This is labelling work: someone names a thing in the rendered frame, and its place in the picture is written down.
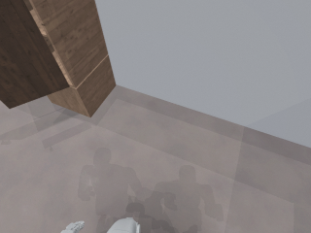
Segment robot left thigh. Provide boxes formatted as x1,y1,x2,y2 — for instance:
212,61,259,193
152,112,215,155
107,218,141,233

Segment left robot hand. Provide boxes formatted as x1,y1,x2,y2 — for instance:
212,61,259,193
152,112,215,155
60,220,85,233

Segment cupboard door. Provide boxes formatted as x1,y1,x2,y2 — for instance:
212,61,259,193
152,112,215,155
0,0,70,109

